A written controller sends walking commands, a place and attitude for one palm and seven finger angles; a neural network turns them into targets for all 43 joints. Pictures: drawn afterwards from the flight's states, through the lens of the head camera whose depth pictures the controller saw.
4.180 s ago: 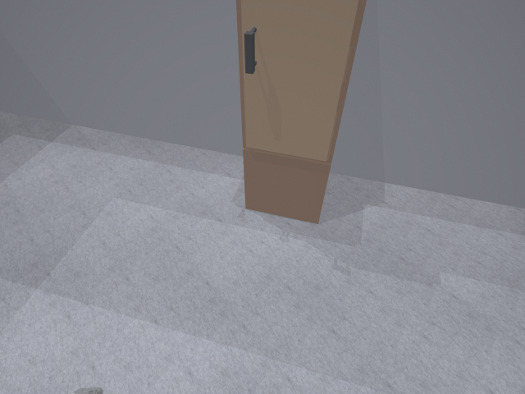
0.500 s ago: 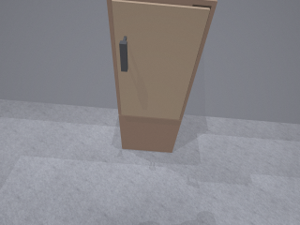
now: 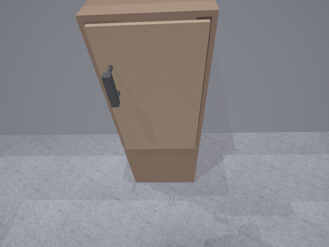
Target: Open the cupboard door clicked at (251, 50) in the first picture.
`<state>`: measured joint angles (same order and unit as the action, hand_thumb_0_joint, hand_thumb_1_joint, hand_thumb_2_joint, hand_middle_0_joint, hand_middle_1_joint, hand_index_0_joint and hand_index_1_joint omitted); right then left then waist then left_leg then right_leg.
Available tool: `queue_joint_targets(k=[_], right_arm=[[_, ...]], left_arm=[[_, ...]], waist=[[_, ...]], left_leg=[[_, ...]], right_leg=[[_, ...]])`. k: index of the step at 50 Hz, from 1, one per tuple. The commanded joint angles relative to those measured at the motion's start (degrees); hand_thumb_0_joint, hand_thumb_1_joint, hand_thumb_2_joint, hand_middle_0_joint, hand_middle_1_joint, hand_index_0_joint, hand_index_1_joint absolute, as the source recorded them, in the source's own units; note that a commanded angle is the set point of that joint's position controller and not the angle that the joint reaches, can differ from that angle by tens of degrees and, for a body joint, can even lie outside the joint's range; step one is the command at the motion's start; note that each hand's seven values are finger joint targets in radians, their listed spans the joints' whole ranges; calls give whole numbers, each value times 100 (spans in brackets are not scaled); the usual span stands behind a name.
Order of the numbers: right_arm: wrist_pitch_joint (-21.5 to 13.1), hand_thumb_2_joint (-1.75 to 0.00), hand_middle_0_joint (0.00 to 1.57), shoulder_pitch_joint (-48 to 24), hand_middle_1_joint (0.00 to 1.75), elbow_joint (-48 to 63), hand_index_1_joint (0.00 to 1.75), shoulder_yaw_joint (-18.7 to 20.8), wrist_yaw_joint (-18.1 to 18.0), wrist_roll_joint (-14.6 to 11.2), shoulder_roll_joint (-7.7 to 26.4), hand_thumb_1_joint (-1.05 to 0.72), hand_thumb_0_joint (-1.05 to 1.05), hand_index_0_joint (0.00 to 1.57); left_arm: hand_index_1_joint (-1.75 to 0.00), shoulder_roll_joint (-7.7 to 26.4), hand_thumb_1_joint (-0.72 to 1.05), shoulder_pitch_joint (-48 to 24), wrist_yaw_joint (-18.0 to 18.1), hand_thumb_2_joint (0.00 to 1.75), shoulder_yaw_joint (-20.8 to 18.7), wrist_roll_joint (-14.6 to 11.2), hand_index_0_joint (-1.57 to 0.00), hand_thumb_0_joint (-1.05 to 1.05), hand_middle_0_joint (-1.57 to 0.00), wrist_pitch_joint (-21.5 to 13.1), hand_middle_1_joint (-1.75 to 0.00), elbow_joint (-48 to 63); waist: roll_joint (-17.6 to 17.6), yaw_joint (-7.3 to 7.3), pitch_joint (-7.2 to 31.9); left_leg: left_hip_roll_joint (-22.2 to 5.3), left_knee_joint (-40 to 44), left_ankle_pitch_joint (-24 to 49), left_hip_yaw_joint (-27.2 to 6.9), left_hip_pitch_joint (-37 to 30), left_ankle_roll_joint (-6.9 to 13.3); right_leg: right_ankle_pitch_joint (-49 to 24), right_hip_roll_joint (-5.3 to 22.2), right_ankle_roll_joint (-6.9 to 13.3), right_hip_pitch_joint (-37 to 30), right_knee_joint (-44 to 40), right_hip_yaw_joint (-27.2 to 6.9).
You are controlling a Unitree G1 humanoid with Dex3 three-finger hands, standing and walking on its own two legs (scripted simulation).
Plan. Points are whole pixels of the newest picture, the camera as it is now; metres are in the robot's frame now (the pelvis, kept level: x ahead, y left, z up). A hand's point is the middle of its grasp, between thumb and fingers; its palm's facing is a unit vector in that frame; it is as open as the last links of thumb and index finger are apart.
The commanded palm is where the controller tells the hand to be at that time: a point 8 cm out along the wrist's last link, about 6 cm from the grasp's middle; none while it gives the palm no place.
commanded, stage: come to a stop and stand still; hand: left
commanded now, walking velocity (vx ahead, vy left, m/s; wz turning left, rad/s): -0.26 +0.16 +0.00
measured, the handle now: (112, 86) +0.57 +0.19 +0.07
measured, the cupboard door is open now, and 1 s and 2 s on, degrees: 0 0 0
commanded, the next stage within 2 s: look again from close up in 1.70 s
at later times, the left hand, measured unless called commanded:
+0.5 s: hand out of the picture +0.02 +0.24 -0.17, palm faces +0.05 -0.98 -0.19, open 7.3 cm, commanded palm none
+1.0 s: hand out of the picture -0.01 +0.15 -0.16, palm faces +0.02 -0.98 -0.19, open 7.3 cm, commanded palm none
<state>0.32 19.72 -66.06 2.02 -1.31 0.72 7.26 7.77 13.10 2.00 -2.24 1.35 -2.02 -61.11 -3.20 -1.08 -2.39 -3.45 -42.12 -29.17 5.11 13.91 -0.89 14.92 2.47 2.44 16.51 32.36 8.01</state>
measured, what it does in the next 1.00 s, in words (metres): steps on the spot: left foot, then right foot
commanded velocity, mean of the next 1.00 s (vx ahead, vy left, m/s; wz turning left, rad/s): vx -0.03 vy -0.04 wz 0.00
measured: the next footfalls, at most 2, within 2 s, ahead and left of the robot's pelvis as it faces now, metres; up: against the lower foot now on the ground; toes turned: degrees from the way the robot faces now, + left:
left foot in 0.28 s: +0.07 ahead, +0.11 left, +0.00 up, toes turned +5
right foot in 0.74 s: +0.01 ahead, -0.10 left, +0.00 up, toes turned -5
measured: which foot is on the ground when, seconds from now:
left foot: up 0.00-0.26, down 0.28-1.00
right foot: down 0.00-0.30, up 0.32-0.72, down 0.74-1.00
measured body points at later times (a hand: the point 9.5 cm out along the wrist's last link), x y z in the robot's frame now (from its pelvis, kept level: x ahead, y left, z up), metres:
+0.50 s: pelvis +0.00 +0.05 +0.01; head +0.02 +0.07 +0.46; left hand +0.02 +0.29 -0.16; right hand +0.08 -0.18 -0.13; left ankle +0.03 +0.13 -0.73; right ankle -0.05 -0.10 -0.68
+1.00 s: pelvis -0.01 -0.02 +0.01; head -0.01 -0.03 +0.46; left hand -0.01 +0.20 -0.15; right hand -0.06 -0.23 -0.16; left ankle +0.03 +0.13 -0.73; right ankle -0.05 -0.11 -0.73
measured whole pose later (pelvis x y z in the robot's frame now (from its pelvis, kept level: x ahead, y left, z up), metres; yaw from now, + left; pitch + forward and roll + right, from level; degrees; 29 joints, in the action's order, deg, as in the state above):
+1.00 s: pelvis -0.01 -0.02 +0.01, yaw +0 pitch -2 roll +0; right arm 1.1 19.1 -68.4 1.1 -1.3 1.1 7.6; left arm 7.0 16.8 2.0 -0.1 0.2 0.6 -65.0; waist -1.2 -1.5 -1.0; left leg -4.8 -23.8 -9.2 4.1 12.7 -2.8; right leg 17.5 -0.3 1.7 5.6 24.6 4.0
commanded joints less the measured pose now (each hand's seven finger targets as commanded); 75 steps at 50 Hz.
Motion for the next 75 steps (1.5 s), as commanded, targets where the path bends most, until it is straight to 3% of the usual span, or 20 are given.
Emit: queue_joint_targets(k=[1, 8, 10, 12, 13, 14, 15, 16, 18, 21, 25, 29, 32, 34, 35, 37, 39, 45, 62, 75], right_arm=[[54, -90, 20, 172, 30, 232, 30, 11, -81, -86, 123, -90, 0, 20], [202, -90, 20, -423, 30, 699, 30, 165, -8, -18, 407, -90, 0, 20], [182, -90, 20, -410, 30, 761, 30, 173, 2, -12, 449, -90, 0, 20], [118, -90, 20, -64, 30, 697, 30, 170, 15, -1, 472, -90, 0, 20], [62, -90, 20, -73, 30, 721, 30, 186, 11, 30, 684, -90, 0, 20], [5, -90, 20, -230, 30, 884, 30, 224, 0, 73, 1082, -90, 0, 20], [3, -90, 20, -467, 30, 999, 30, 234, -18, 85, 1229, -90, 0, 20], [-43, -90, 20, -628, 30, 1046, 30, 217, -86, 78, 1216, -90, 0, 20], [-74, -90, 20, -1026, 30, 1072, 30, 118, -138, 87, 1036, -90, 0, 20], [-105, -90, 20, -979, 30, 999, 30, 103, -156, 46, 1033, -90, 0, 20], [-72, -90, 20, -484, 30, 759, 30, 198, -172, 49, 1157, -90, 0, 20], [-43, -90, 20, -375, 30, 662, 30, 267, -152, 76, 1230, -90, 0, 20], [-43, -90, 20, -451, 30, 593, 30, 259, -101, 66, 1181, -90, 0, 20], [-37, -90, 20, -543, 30, 556, 30, 243, -78, 27, 1111, -90, 0, 20], [-41, -90, 20, -496, 30, 521, 30, 219, -55, -8, 938, -90, 0, 20], [-34, -90, 20, -458, 30, 520, 30, 65, 16, -52, 483, -90, 0, 20], [31, -90, 20, -472, 30, 420, 30, 2, 21, 25, 426, -90, 0, 20], [-5, -90, 20, -8, 30, 29, 30, -56, -22, 16, 445, -90, 0, 20], [-39, -90, 20, 80, 30, -55, 30, -41, -125, -12, 276, -90, 0, 20], [-61, -90, 20, -150, 30, 52, 30, -67, -147, -11, 420, -90, 0, 20]], left_arm=[[-30, 824, 90, 266, 91, 90, -127, -8, -20, 0, -20, 46, -30, 100], [-30, 1126, 90, 51, 110, 90, -313, 44, -20, 0, -20, 243, -30, 340], [-30, 1161, 90, -73, 92, 90, -331, 43, -20, 0, -20, 267, -30, 394], [-30, 1118, 90, -256, 75, 90, -319, 7, -20, 0, -20, 313, -30, 463], [-30, 929, 90, -115, 41, 90, -270, -30, -20, 0, -20, 349, -30, 513], [-30, 629, 90, 125, 14, 90, -210, -69, -20, 0, -20, 390, -30, 566], [-30, 594, 90, 49, 23, 90, -171, -63, -20, 0, -20, 403, -30, 579], [-30, 654, 90, -44, 35, 90, -167, -35, -20, 0, -20, 457, -30, 559], [-30, 682, 90, 171, -40, 90, -184, -5, -20, 0, -20, 439, -30, 342], [-30, 700, 90, 369, -111, 90, -148, -11, -20, 0, -20, 417, -30, 161], [-30, 684, 90, 142, -130, 90, -127, -6, -20, 0, -20, 454, -30, 238], [-30, 555, 90, 78, -131, 90, -94, -19, -20, 0, -20, 453, -30, 258], [-30, 469, 90, 289, -106, 90, -55, -45, -20, 0, -20, 396, -30, 133], [-30, 483, 90, 661, -80, 90, -42, -45, -20, 0, -20, 344, -30, -36], [-30, 600, 90, 749, -52, 90, -42, -28, -20, 0, -20, 295, -30, -87], [-30, 957, 90, 466, -10, 90, -8, -48, -20, 0, -20, 200, -30, -50], [-30, 935, 90, 265, -13, 90, 20, -63, -20, 0, -20, 146, -30, -73], [-30, 616, 90, 496, 7, 90, 97, -122, -20, 0, -20, 156, -30, -202], [-30, 259, 90, 1071, 76, 90, 85, -98, -20, 0, -20, 111, -30, -352], [-30, 343, 90, 1123, 81, 90, 79, -81, -20, 0, -20, 117, -30, -350]], waist=[[867, 107, 401], [1143, 221, 249], [1262, 155, 336], [1162, -63, 409], [459, -21, 454], [-857, 80, 426], [-1136, 35, 335], [-1071, 38, 221], [-501, 221, 75], [-248, 178, 264], [-346, -88, 337], [-473, -149, 368], [-540, -46, 411], [-433, 141, 398], [-60, 159, 336], [715, 21, 107], [1501, 13, -284], [514, 7, -464], [456, 77, -266], [456, 104, -214]], left_leg=[[-45, -249, 172, -245, 516, -69], [78, -362, 431, -271, 698, -150], [99, 238, 774, -194, 422, -144], [73, 1410, 1875, -94, -413, -99], [-287, 1783, 2635, -429, -852, 36], [-1317, 2302, 3587, -1560, -628, 490], [-1779, 2805, 3337, -2083, -72, 948], [-1761, 3024, 2767, -2166, 362, 1057], [-1425, 2983, 2201, -1721, 230, 971], [-1277, 2938, 2385, -1348, -474, 911], [-1419, 2868, 2915, -1385, -1079, 952], [-1415, 2757, 3071, -1359, -1092, 974], [-1220, 2720, 2759, -1256, -798, 860], [-986, 2510, 2264, -1027, -371, 623], [-727, 2274, 1961, -810, -61, 398], [-175, 1930, 1397, -341, 126, 25], [-99, 1793, 1557, -269, -178, -4], [-279, 2020, 2186, -339, -374, 13], [-348, 1835, 2681, -270, -569, 19], [-374, 1832, 3076, -268, -746, 62]], right_leg=[[-4730, 1634, 793, -954, -971, -1206], [-4067, 1714, 868, -696, -993, -1155], [-3610, 1588, 744, -643, -867, -1067], [-2415, 1292, 371, -168, -545, -860], [-1452, 896, 85, 237, -118, -654], [293, 293, -279, 528, 422, -262], [1620, -8, -347, 404, 1321, -391], [1747, 29, -319, 307, 1929, -850], [1171, 43, -317, 540, 2345, -1092], [902, 77, -436, 706, 2068, -976], [1100, 81, -493, 763, 1652, -851], [1266, 73, -460, 477, 1021, -731], [917, 1, -381, -25, 210, -569], [-1, 0, -347, -706, -873, -445], [-339, 163, -302, -1031, -1408, -664], [-8, 1068, 54, -652, -1833, -1476], [379, 942, 135, 111, -2046, -1518], [247, 492, -13, -15, -1792, -1130], [-1302, 402, -64, -425, -1499, -946], [-1956, 411, -124, -647, -1374, -849]])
